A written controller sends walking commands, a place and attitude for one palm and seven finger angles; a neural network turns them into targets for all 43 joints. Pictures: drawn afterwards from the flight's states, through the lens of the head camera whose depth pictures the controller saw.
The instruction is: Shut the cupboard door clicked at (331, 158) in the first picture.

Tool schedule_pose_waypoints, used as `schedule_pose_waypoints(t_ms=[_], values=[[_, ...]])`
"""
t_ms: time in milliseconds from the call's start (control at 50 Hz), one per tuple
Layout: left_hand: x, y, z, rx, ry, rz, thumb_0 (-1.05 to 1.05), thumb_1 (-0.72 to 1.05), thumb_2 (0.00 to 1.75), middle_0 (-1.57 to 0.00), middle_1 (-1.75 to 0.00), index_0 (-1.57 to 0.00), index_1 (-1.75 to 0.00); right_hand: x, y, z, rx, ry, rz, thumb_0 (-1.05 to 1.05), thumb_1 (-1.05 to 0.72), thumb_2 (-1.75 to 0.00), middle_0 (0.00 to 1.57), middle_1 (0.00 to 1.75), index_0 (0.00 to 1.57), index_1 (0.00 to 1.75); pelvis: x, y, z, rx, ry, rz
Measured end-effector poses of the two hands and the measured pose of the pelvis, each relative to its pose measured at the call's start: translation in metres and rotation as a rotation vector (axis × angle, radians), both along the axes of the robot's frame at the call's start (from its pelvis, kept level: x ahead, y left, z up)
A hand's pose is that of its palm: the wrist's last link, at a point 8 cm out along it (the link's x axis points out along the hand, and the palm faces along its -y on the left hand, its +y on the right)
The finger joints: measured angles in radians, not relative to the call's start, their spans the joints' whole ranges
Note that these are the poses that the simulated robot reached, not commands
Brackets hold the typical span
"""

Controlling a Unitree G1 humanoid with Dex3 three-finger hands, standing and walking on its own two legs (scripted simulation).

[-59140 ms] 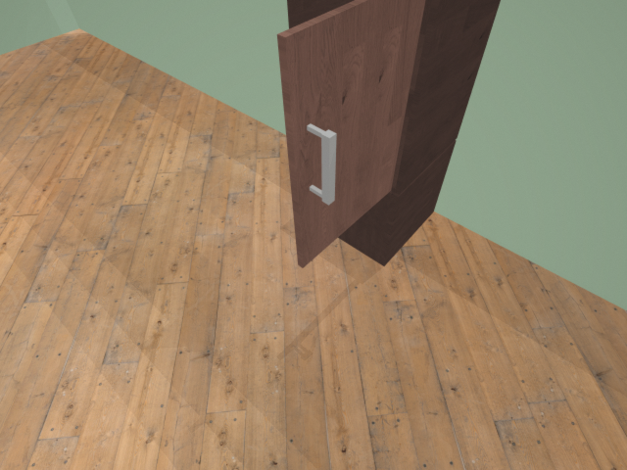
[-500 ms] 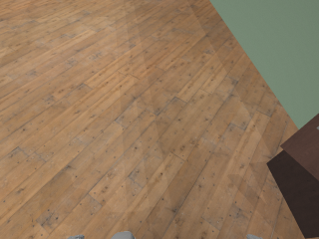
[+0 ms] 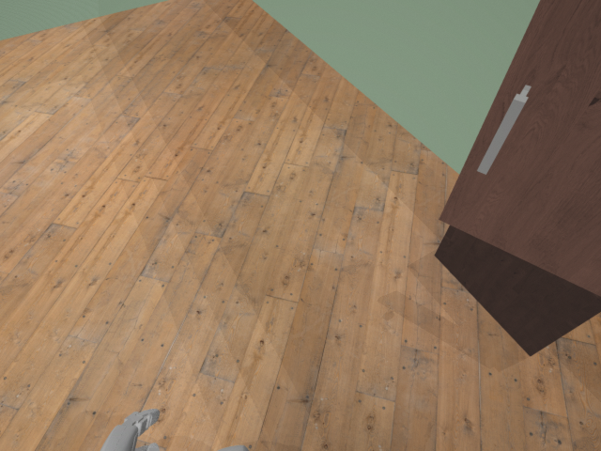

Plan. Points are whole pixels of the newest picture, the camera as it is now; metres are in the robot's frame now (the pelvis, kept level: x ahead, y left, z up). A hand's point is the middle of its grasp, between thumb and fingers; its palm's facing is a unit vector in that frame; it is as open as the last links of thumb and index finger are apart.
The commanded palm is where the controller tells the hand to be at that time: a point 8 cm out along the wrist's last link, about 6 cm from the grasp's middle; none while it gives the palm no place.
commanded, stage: turn to face it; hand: left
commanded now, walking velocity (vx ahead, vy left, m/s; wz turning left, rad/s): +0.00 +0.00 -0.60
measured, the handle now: (503, 131) +0.67 -0.36 +0.01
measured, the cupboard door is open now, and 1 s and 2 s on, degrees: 24 24 24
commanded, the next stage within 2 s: take the last steps up to it in 0.90 s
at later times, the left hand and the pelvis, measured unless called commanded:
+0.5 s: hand (173, 417) +0.18 +0.21 -0.15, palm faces -0.26 -0.94 -0.21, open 7.4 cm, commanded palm none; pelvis +0.03 +0.03 +0.02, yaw -17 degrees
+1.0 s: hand (239, 405) +0.20 +0.11 -0.14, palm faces -0.46 -0.86 -0.21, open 7.3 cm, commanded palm none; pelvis +0.05 -0.02 +0.02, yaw -28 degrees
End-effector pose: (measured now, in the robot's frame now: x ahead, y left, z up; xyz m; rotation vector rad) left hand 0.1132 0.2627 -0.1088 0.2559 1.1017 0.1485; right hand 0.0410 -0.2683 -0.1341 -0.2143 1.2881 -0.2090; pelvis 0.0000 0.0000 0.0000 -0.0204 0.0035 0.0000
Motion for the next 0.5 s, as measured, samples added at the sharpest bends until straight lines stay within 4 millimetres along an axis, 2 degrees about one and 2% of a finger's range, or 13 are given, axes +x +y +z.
schedule_pose_waypoints(t_ms=[60, 160, 240, 320, 420, 500], values=[[0.003, -0.012, 0.005, 0.000, 0.018, -0.024, 0.00, 0.91, 0.90, -0.20, -0.30, -0.20, -0.29, -0.001, -0.008, 0.005, -0.008, 0.006, -0.036, 0.00, -0.91, -0.90, 0.20, 0.30, 0.20, 0.30, 0.002, -0.001, 0.007, 0.006, 0.005, -0.027], [0.008, -0.021, 0.003, -0.023, 0.072, -0.072, 0.00, 0.91, 0.90, -0.20, -0.30, -0.20, -0.29, 0.011, -0.006, 0.023, -0.012, -0.049, -0.063, 0.00, -0.91, -0.90, 0.20, 0.30, 0.20, 0.30, 0.007, 0.000, 0.017, 0.028, 0.023, -0.084], [0.014, -0.017, -0.006, -0.047, 0.099, -0.104, 0.00, 0.91, 0.90, -0.20, -0.30, -0.21, -0.30, 0.023, 0.003, 0.032, -0.030, -0.093, -0.083, 0.00, -0.91, -0.90, 0.20, 0.30, 0.20, 0.30, 0.014, 0.010, 0.016, 0.026, 0.032, -0.132], [0.028, -0.003, -0.023, -0.068, 0.121, -0.124, 0.00, 0.90, 0.90, -0.20, -0.30, -0.21, -0.30, 0.029, 0.017, 0.034, -0.064, -0.140, -0.106, 0.00, -0.91, -0.90, 0.20, 0.30, 0.20, 0.30, 0.023, 0.026, 0.007, 0.007, 0.041, -0.181], [0.053, 0.005, -0.020, -0.061, 0.137, -0.181, 0.00, 0.91, 0.90, -0.20, -0.30, -0.20, -0.29, 0.012, 0.034, 0.043, -0.066, -0.121, -0.144, 0.00, -0.90, -0.90, 0.20, 0.30, 0.20, 0.30, 0.030, 0.030, 0.015, -0.005, 0.031, -0.251], [0.076, 0.000, -0.010, -0.050, 0.125, -0.231, 0.00, 0.91, 0.90, -0.20, -0.30, -0.20, -0.29, -0.009, 0.040, 0.044, -0.051, -0.085, -0.202, 0.00, -0.90, -0.90, 0.20, 0.30, 0.20, 0.30, 0.033, 0.028, 0.021, -0.017, 0.029, -0.298]])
